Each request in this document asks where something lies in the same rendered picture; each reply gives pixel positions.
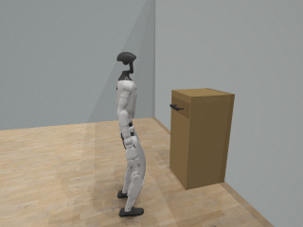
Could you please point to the right robot forearm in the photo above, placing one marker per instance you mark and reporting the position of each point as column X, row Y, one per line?
column 123, row 123

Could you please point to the robot right upper arm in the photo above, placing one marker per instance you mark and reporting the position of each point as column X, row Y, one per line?
column 126, row 90

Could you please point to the robot right hand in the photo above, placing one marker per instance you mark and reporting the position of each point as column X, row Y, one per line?
column 131, row 153

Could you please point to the cabinet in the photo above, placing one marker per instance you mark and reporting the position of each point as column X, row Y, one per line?
column 198, row 147

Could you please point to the drawer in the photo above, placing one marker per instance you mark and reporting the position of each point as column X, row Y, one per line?
column 181, row 104

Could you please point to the robot torso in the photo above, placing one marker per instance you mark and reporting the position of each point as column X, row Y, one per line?
column 130, row 108

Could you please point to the right robot shin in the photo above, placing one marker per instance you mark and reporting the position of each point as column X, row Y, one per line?
column 134, row 189

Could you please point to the handle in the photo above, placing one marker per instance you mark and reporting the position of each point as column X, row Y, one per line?
column 176, row 108

